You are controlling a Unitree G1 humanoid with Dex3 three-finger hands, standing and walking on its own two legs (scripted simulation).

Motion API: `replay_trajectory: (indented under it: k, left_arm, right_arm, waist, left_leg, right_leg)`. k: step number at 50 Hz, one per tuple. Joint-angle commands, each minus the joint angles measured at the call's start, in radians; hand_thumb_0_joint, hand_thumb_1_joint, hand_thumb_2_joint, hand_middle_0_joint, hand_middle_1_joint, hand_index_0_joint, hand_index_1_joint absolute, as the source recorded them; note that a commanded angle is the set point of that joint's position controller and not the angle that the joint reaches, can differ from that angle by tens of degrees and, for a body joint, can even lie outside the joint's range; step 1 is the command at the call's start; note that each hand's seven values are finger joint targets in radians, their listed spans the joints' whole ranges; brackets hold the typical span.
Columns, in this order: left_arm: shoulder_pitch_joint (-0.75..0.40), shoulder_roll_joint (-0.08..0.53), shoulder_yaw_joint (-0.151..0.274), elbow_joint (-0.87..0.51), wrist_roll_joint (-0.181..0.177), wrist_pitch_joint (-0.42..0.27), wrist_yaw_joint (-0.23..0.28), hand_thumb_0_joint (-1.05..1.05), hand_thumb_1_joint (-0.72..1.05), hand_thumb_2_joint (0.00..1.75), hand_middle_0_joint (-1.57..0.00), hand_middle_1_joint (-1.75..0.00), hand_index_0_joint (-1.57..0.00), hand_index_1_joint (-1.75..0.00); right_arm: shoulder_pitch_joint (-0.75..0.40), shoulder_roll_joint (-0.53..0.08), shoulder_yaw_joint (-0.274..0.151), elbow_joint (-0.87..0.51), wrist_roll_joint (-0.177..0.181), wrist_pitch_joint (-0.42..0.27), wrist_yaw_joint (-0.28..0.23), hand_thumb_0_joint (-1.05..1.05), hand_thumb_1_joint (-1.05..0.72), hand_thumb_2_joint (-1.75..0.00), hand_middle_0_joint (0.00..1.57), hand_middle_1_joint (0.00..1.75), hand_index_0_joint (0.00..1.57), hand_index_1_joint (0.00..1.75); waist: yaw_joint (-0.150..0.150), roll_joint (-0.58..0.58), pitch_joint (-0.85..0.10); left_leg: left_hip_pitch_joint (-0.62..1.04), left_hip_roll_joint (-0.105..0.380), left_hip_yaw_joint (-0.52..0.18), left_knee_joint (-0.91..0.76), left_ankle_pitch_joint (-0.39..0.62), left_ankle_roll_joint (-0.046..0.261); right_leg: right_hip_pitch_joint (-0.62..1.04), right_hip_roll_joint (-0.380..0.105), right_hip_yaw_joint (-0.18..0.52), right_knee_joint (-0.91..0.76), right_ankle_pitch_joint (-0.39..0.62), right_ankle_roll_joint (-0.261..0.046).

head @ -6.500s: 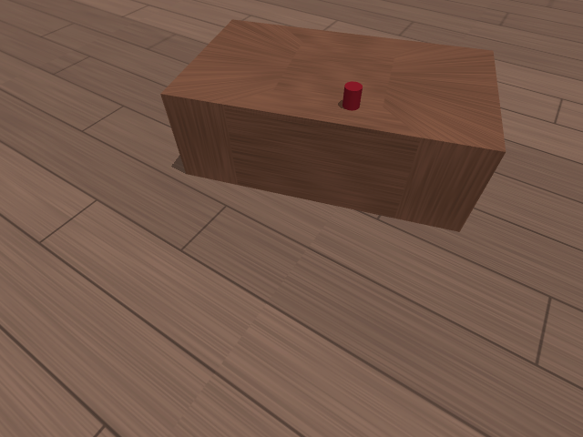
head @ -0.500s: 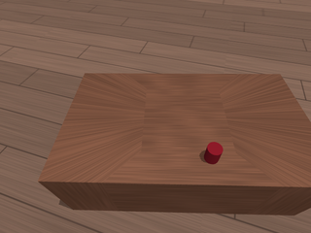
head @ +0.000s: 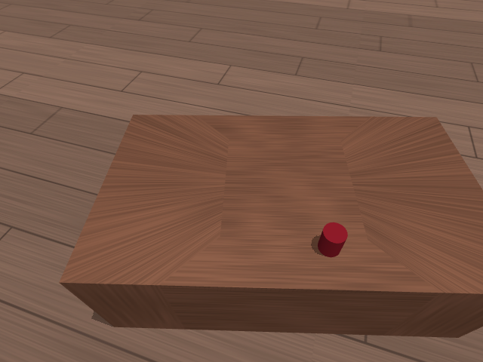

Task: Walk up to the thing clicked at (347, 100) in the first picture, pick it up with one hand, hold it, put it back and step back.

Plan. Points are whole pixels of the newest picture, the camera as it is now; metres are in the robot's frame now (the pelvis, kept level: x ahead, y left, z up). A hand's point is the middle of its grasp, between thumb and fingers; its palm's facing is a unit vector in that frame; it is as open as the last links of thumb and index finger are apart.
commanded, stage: stand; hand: right
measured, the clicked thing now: (332, 240) +0.48 -0.23 -0.29
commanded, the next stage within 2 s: go down in 0.48 s
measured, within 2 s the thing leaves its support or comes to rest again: neither
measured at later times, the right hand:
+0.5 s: hand out of the picture +0.07 -0.25 -0.16, palm faces -0.04 +0.94 -0.34, open 7.4 cm
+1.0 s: hand out of the picture +0.14 -0.26 -0.14, palm faces +0.06 +0.94 -0.32, open 14.6 cm
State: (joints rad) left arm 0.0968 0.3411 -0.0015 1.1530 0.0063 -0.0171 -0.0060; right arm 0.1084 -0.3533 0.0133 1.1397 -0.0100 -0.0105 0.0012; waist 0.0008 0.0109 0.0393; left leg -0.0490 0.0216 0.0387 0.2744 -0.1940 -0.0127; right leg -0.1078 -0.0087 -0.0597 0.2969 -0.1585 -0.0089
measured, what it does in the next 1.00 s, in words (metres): stands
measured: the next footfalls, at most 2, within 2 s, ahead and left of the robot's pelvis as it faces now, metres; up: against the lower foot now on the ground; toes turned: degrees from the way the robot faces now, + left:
none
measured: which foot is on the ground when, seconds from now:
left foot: down 0.00-1.00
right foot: down 0.00-1.00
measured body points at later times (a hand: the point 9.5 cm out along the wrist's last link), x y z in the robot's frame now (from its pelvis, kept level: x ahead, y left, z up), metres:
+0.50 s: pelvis +0.00 +0.00 +0.00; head +0.01 +0.00 +0.45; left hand +0.07 +0.30 -0.13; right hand +0.07 -0.30 -0.14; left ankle -0.03 +0.12 -0.75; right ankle +0.00 -0.11 -0.75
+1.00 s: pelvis -0.01 +0.00 -0.02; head +0.03 +0.00 +0.43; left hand +0.15 +0.29 -0.11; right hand +0.14 -0.31 -0.12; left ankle -0.03 +0.12 -0.75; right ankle +0.00 -0.11 -0.75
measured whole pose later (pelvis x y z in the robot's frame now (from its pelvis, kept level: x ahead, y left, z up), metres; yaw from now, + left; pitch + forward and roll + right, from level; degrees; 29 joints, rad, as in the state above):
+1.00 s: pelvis -0.01 +0.00 -0.02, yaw -1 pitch +6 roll +1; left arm 0.18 0.29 0.09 0.69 -0.04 -0.05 0.01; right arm 0.09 -0.37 -0.12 0.73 -0.01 0.26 0.06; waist 0.01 -0.01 -0.04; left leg -0.35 0.01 0.06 0.57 -0.32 0.00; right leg -0.43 -0.03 -0.03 0.61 -0.28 -0.01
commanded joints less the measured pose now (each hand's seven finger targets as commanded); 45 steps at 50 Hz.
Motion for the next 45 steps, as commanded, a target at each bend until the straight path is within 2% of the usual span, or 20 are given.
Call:
replay_trajectory:
  k: [1, 12, 18, 28, 29, 30, 31, 32, 33, 34, 35, 36, 37, 38, 40, 41, 42, 43, 44, 45]
  left_arm:
    - [-0.035, 0.218, 0.037, -0.056, 0.002, -0.02, 0.019, 0.0, 0.9, 0.9, -0.2, -0.3, -0.2, -0.3]
    - [-0.038, 0.223, 0.04, -0.06, 0.0, -0.019, 0.018, 0.0, 0.9, 0.9, -0.2, -0.3, -0.2, -0.3]
    - [-0.034, 0.224, 0.04, -0.059, 0.0, -0.019, 0.019, 0.0, 0.9, 0.9, -0.2, -0.3, -0.2, -0.3]
    - [-0.035, 0.226, 0.041, -0.062, 0.0, -0.017, 0.019, 0.0, 0.9, 0.9, -0.2, -0.3, -0.2, -0.3]
    - [-0.03, 0.22, 0.039, -0.061, -0.001, -0.018, 0.017, 0.0, 0.82, 0.82, -0.12, -0.22, -0.12, -0.22]
    - [-0.381, 0.059, 0.03, -0.412, -0.086, -0.124, 0.024, 0.0, 0.74, 0.74, -0.04, -0.14, -0.04, -0.14]
    - [-0.342, 0.116, 0.037, -0.444, -0.088, -0.146, 0.036, 0.0, 0.66, 0.66, -0.02, -0.06, -0.01, -0.06]
    - [-0.252, 0.189, 0.078, -0.354, -0.088, -0.131, 0.045, 0.0, 0.58, 0.58, -0.01, -0.03, -0.01, -0.04]
    - [-0.171, 0.221, 0.115, -0.299, -0.087, -0.116, 0.045, 0.0, 0.5, 0.5, -0.02, -0.04, -0.01, -0.04]
    - [-0.099, 0.203, 0.124, -0.326, -0.086, -0.101, 0.051, 0.0, 0.42, 0.42, -0.02, -0.04, -0.02, -0.04]
    - [-0.104, 0.24, 0.149, -0.415, -0.085, -0.104, 0.066, 0.0, 0.39, 0.34, -0.01, -0.04, -0.02, -0.04]
    - [-0.128, 0.231, 0.148, -0.448, -0.081, -0.108, 0.074, 0.0, 0.35, 0.26, -0.01, -0.04, -0.02, -0.03]
    - [-0.042, 0.183, 0.137, -0.387, -0.07, -0.095, 0.074, 0.0, 0.27, 0.22, -0.02, -0.04, -0.02, -0.03]
    - [0.033, 0.139, 0.138, -0.302, -0.049, -0.079, 0.067, 0.0, 0.22, 0.21, -0.02, -0.04, -0.03, -0.03]
    - [0.061, 0.167, 0.176, -0.427, -0.032, -0.082, 0.054, 0.0, 0.06, 0.16, -0.03, -0.05, -0.04, -0.04]
    - [0.046, 0.206, 0.196, -0.558, -0.033, -0.087, 0.048, 0.0, -0.02, 0.13, -0.04, -0.05, -0.05, -0.04]
    - [0.094, 0.194, 0.19, -0.546, -0.036, -0.079, 0.044, 0.0, -0.06, 0.12, -0.04, -0.05, -0.05, -0.04]
    - [0.153, 0.132, 0.152, -0.45, -0.04, -0.063, 0.037, 0.0, -0.08, 0.11, -0.04, -0.05, -0.05, -0.04]
    - [0.152, 0.097, 0.131, -0.423, -0.045, -0.057, 0.03, 0.0, -0.13, 0.09, -0.04, -0.05, -0.06, -0.04]
    - [0.075, 0.118, 0.142, -0.497, -0.046, -0.064, 0.029, 0.0, -0.19, 0.09, -0.05, -0.05, -0.05, -0.04]
  right_arm:
    - [-0.03, -0.206, -0.04, -0.056, -0.001, -0.021, -0.011, 0.0, -0.9, -0.9, 0.2, 0.3, 0.2, 0.3]
    - [-0.026, -0.203, -0.041, -0.056, -0.001, -0.023, -0.011, 0.0, -0.9, -0.9, 0.2, 0.3, 0.2, 0.3]
    - [-0.023, -0.206, -0.041, -0.057, -0.002, -0.021, -0.011, 0.0, -0.9, -0.9, 0.2, 0.3, 0.2, 0.3]
    - [-0.024, -0.205, -0.041, -0.058, 0.0, -0.023, -0.013, 0.0, -0.9, -0.9, 0.2, 0.3, 0.2, 0.3]
    - [-0.022, -0.207, -0.039, -0.057, -0.002, -0.023, -0.014, 0.0, -0.82, -0.82, 0.12, 0.22, 0.12, 0.22]
    - [-0.373, -0.027, -0.022, -0.408, 0.079, -0.099, -0.027, 0.0, -0.74, -0.74, 0.04, 0.14, 0.04, 0.14]
    - [-0.318, -0.095, -0.037, -0.447, 0.071, -0.101, -0.03, 0.0, -0.66, -0.66, 0.03, 0.06, 0.03, 0.06]
    - [-0.185, -0.132, -0.057, -0.282, 0.067, -0.06, -0.037, 0.0, -0.58, -0.58, 0.03, 0.06, 0.03, 0.06]
    - [-0.16, -0.164, -0.087, -0.244, 0.064, -0.032, -0.031, 0.0, -0.5, -0.5, 0.02, 0.07, 0.03, 0.07]
    - [-0.148, -0.184, -0.127, -0.207, 0.059, -0.006, -0.033, 0.0, -0.42, -0.42, 0.03, 0.06, 0.03, 0.06]
    - [-0.181, -0.226, -0.146, -0.243, 0.051, 0.004, -0.039, 0.0, -0.34, -0.34, 0.03, 0.06, 0.04, 0.06]
    - [-0.234, -0.246, -0.151, -0.27, 0.04, 0.016, -0.039, 0.0, -0.27, -0.26, 0.04, 0.05, 0.04, 0.05]
    - [-0.243, -0.239, -0.148, -0.254, 0.027, 0.039, -0.03, 0.0, -0.23, -0.23, 0.05, 0.05, 0.05, 0.05]
    - [-0.194, -0.224, -0.162, -0.187, 0.004, 0.07, -0.014, 0.0, -0.18, -0.21, 0.05, 0.05, 0.05, 0.05]
    - [-0.068, -0.224, -0.199, -0.233, -0.009, 0.119, 0.012, 0.0, -0.04, -0.16, 0.05, 0.05, 0.05, 0.05]
    - [-0.074, -0.227, -0.199, -0.345, -0.007, 0.141, 0.022, 0.0, 0.01, -0.15, 0.05, 0.05, 0.05, 0.05]
    - [-0.043, -0.222, -0.196, -0.391, -0.005, 0.172, 0.035, 0.0, 0.04, -0.12, 0.06, 0.04, 0.05, 0.04]
    - [-0.039, -0.22, -0.184, -0.396, -0.009, 0.203, 0.048, 0.0, 0.06, -0.11, 0.06, 0.04, 0.05, 0.04]
    - [-0.046, -0.211, -0.174, -0.409, -0.008, 0.227, 0.056, 0.0, 0.11, -0.11, 0.05, 0.04, 0.05, 0.04]
    - [-0.079, -0.217, -0.179, -0.455, -0.002, 0.242, 0.056, 0.0, 0.18, -0.11, 0.04, 0.05, 0.04, 0.05]
  waist:
    - [0.001, -0.014, -0.07]
    - [-0.001, -0.016, -0.071]
    - [-0.003, -0.015, -0.069]
    - [0.0, -0.009, -0.07]
    - [0.001, -0.005, -0.063]
    - [0.006, -0.095, -0.028]
    - [-0.017, -0.064, -0.075]
    - [-0.025, -0.054, -0.049]
    - [0.0, -0.046, -0.021]
    - [0.01, -0.013, -0.1]
    - [0.029, 0.005, -0.226]
    - [0.02, 0.029, -0.302]
    - [0.009, 0.0, -0.287]
    - [0.003, -0.013, -0.213]
    - [0.013, 0.027, -0.336]
    - [0.016, 0.006, -0.437]
    - [0.013, -0.029, -0.378]
    - [0.002, -0.087, -0.249]
    - [0.002, -0.104, -0.186]
    - [0.005, -0.09, -0.198]
  left_leg:
    - [-0.034, 0.131, -0.1, -0.037, 0.159, 0.028]
    - [-0.026, 0.132, -0.103, -0.039, 0.175, 0.024]
    - [-0.035, 0.128, -0.1, -0.042, 0.139, 0.027]
    - [-0.023, 0.131, -0.101, -0.041, 0.181, 0.024]
    - [-0.027, 0.131, -0.098, -0.037, 0.177, 0.026]
    - [-0.187, -0.008, -0.011, 0.072, 0.09, 0.018]
    - [-0.144, -0.02, -0.002, 0.075, 0.057, 0.021]
    - [-0.173, -0.026, 0.003, 0.083, 0.014, 0.024]
    - [-0.219, -0.025, 0.013, 0.115, 0.002, 0.02]
    - [-0.219, -0.026, 0.016, 0.142, 0.053, 0.017]
    - [-0.179, -0.022, 0.013, 0.152, 0.115, 0.015]
    - [-0.172, -0.021, 0.01, 0.173, 0.145, 0.015]
    - [-0.194, -0.02, 0.003, 0.195, 0.159, 0.018]
    - [-0.261, -0.02, 0.001, 0.215, 0.149, 0.024]
    - [-0.213, -0.026, 0.007, 0.242, 0.208, 0.019]
    - [-0.178, -0.029, 0.009, 0.243, 0.232, 0.02]
    - [-0.214, -0.033, 0.014, 0.233, 0.216, 0.024]
    - [-0.274, -0.035, 0.016, 0.226, 0.159, 0.03]
    - [-0.305, -0.035, 0.018, 0.222, 0.094, 0.032]
    - [-0.306, -0.034, 0.019, 0.224, 0.061, 0.03]
  right_leg:
    - [0.039, -0.142, 0.119, -0.042, 0.173, -0.01]
    - [0.042, -0.142, 0.116, -0.035, 0.179, -0.014]
    - [0.042, -0.143, 0.119, -0.041, 0.153, -0.013]
    - [0.037, -0.142, 0.118, -0.032, 0.183, -0.015]
    - [0.036, -0.145, 0.121, -0.036, 0.185, -0.013]
    - [-0.099, -0.003, 0.015, 0.063, 0.067, -0.006]
    - [-0.067, -0.012, 0.026, 0.058, 0.041, -0.002]
    - [-0.099, -0.011, 0.029, 0.064, 0.003, -0.008]
    - [-0.121, -0.008, 0.029, 0.09, -0.011, -0.004]
    - [-0.112, -0.008, 0.035, 0.121, 0.044, -0.006]
    - [-0.075, -0.011, 0.04, 0.143, 0.106, -0.006]
    - [-0.068, -0.012, 0.042, 0.169, 0.141, -0.006]
    - [-0.095, -0.007, 0.039, 0.194, 0.157, -0.005]
    - [-0.15, -0.001, 0.036, 0.217, 0.153, -0.009]
    - [-0.111, 0.004, 0.029, 0.246, 0.192, -0.015]
    - [-0.064, 0.006, 0.028, 0.246, 0.217, -0.013]
    - [-0.073, 0.007, 0.025, 0.237, 0.205, -0.01]
    - [-0.131, 0.007, 0.022, 0.225, 0.149, -0.008]
    - [-0.178, 0.007, 0.021, 0.223, 0.08, -0.01]
    - [-0.201, 0.004, 0.026, 0.227, 0.045, -0.012]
